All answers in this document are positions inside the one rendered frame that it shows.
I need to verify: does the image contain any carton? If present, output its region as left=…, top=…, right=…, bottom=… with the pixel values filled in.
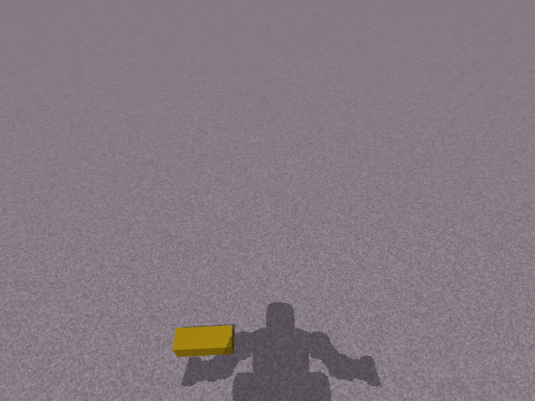
left=173, top=325, right=234, bottom=357

